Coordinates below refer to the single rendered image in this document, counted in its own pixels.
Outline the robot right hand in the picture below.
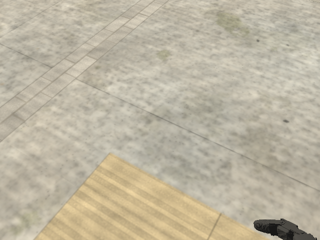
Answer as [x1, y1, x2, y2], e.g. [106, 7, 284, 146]
[253, 218, 317, 240]

